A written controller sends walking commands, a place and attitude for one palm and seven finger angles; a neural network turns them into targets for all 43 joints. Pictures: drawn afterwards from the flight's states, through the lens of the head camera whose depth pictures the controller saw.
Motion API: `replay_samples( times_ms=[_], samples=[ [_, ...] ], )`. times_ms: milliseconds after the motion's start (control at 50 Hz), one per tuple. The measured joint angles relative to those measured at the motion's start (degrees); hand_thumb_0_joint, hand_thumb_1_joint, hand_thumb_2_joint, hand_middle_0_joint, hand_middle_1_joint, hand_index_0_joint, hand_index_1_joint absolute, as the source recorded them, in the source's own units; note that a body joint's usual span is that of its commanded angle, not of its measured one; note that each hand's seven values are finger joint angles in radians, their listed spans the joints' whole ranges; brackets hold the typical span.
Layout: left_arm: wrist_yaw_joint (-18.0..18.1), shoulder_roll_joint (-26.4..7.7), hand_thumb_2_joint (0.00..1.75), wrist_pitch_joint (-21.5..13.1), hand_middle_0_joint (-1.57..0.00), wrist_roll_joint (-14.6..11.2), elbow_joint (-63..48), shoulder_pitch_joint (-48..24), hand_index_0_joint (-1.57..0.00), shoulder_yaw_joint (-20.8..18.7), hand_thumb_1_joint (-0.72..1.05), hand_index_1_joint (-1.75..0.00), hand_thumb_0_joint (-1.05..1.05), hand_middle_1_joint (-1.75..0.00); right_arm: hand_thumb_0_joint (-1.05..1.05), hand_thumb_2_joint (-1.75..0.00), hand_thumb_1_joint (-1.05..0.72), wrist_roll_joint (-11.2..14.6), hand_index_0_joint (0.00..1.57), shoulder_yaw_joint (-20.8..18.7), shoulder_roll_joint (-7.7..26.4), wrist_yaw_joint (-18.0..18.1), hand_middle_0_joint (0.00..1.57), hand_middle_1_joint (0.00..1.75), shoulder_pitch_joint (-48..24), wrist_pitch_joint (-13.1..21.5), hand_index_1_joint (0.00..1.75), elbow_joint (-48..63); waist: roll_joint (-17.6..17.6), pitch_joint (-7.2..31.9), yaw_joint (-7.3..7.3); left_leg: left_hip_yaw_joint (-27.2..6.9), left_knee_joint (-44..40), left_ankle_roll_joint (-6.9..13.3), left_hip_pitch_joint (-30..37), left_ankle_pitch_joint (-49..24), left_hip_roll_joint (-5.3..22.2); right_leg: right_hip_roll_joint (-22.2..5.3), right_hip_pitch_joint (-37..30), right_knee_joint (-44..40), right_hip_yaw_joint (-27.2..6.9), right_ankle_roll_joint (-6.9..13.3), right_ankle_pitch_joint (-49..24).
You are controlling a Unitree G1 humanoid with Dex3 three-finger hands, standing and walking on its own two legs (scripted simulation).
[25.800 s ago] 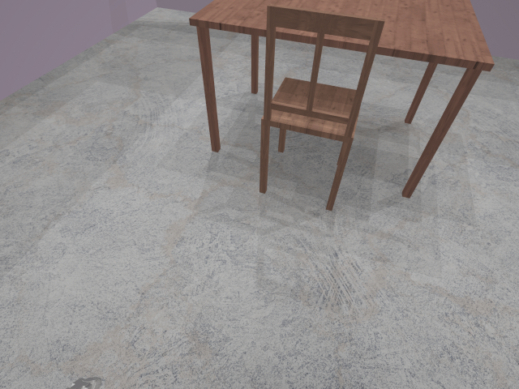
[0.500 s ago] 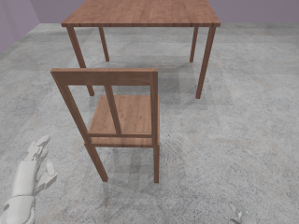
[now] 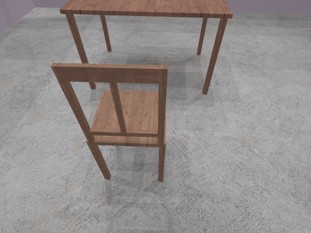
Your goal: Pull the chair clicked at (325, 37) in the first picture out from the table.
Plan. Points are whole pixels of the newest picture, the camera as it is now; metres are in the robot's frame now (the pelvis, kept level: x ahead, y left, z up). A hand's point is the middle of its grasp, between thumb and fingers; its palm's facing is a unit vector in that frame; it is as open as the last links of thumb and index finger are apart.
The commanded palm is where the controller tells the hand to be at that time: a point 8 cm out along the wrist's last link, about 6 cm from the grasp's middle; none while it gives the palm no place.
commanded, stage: let the arm hang, fingers relaxed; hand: left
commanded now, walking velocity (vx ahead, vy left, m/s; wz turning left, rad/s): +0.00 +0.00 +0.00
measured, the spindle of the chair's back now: (119, 109) +0.57 +0.18 -0.08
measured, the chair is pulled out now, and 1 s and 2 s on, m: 0.68 0.68 0.68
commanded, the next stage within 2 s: look to check the result in 0.50 s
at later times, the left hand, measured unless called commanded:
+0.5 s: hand out of the picture -0.03 +0.15 -0.18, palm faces +0.04 -0.99 -0.14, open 7.4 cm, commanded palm none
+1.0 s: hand out of the picture -0.02 +0.16 -0.17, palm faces +0.03 -0.98 -0.17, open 7.4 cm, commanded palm none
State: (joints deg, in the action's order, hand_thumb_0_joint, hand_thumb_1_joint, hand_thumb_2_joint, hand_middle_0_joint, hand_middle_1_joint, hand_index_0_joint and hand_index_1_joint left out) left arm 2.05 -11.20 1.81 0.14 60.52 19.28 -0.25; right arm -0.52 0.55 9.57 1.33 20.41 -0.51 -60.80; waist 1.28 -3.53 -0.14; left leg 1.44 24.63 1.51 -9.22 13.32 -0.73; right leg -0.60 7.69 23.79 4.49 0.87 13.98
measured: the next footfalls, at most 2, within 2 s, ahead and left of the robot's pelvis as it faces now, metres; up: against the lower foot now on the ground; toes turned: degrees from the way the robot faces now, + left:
none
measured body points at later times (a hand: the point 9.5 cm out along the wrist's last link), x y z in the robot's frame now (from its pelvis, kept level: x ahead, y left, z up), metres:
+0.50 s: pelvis -0.01 +0.00 +0.00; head +0.00 +0.00 +0.45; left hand -0.03 +0.20 -0.16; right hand -0.04 -0.19 -0.16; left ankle +0.00 +0.10 -0.74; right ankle -0.01 -0.11 -0.74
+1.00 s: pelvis +0.01 +0.00 +0.00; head +0.02 +0.00 +0.45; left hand -0.02 +0.21 -0.16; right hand -0.03 -0.19 -0.17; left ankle +0.00 +0.10 -0.74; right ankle -0.01 -0.11 -0.74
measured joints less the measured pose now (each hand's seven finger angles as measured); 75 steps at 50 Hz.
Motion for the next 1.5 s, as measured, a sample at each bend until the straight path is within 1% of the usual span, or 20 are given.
replay_samples(
  times_ms=[140,300,400,520,800,1200,1500],
  samples=[
    [0.2,2.3,0.9,-0.5,-0.2,0.0,1.7,0.8,-0.2,0.8,0.91,-0.3,0.0,-0.3,0.0,-0.9,-0.91,0.0,0.2,0.4,-1.8,-0.2,0.2,0.3,0.0,0.2,0.3,-1.5,0.5,1.0,0.08,0.6,-0.2,0.1,0.0,-0.4,-0.1,-0.1,0.5,0.5,-0.6,-0.1,-0.2],
    [0.2,5.3,0.9,-1.0,-0.2,0.2,2.1,0.8,-0.2,1.2,0.91,-0.3,0.0,-0.3,0.0,-0.9,-0.91,0.0,0.2,0.3,-3.5,0.0,0.2,0.3,-0.2,0.6,0.3,-2.0,-0.4,1.9,0.1,1.0,0.3,0.2,-0.4,-0.2,0.0,-0.1,1.2,1.2,-1.0,-0.1,-0.1],
    [0.2,6.2,0.9,-1.1,-0.2,0.3,2.0,0.7,-0.2,1.2,0.9,-0.3,0.0,-0.3,0.0,-0.9,-0.91,0.0,0.2,0.0,-3.9,0.2,0.2,0.3,0.1,0.8,0.3,-2.0,-0.7,2.0,0.07,1.0,0.6,0.2,-0.8,-0.1,0.0,-0.1,1.6,1.5,-1.0,-0.1,0.0],
    [0.3,6.2,0.9,-1.2,-0.2,0.3,2.1,0.8,-0.2,0.8,0.9,-0.3,0.0,-0.3,0.0,-0.9,-0.91,0.0,0.2,-0.2,-4.0,0.4,0.2,0.3,0.6,0.9,0.3,-2.1,-1.0,1.7,-0.01,1.0,0.7,0.2,-1.2,0.0,0.0,-0.1,1.9,1.6,-1.0,-0.1,0.1],
    [0.6,4.8,0.9,-1.2,-0.2,0.1,2.6,0.6,-0.2,0.4,0.91,-0.3,0.0,-0.3,0.0,-0.9,-0.91,0.2,0.2,-0.1,-3.8,0.7,0.2,0.3,0.5,1.2,0.3,-2.6,-0.6,1.1,-0.11,0.9,0.2,0.3,-0.6,0.3,-0.2,-0.3,1.3,1.2,-0.9,-0.2,0.5],
    [0.5,5.6,0.9,-1.5,-0.2,0.1,2.3,-0.4,-0.2,0.6,0.91,-0.3,0.0,-0.3,0.0,-0.9,-0.91,0.3,0.2,-0.1,-3.6,0.7,0.2,0.3,-1.2,1.3,0.3,-2.6,-0.8,0.8,0.02,0.8,-0.5,0.1,0.5,0.6,-0.2,-0.2,0.3,0.7,-0.8,-0.1,1.0],
    [0.5,5.3,0.9,-1.5,-0.2,0.1,2.6,-0.3,-0.2,0.4,0.91,-0.3,0.0,-0.3,0.0,-0.9,-0.91,0.3,0.2,-0.1,-3.5,0.9,0.2,0.3,-1.0,1.3,0.3,-2.9,-0.5,0.4,-0.03,0.7,-1.1,-0.2,1.1,0.5,0.0,0.0,-0.2,0.3,-0.8,0.1,1.0]
  ],
)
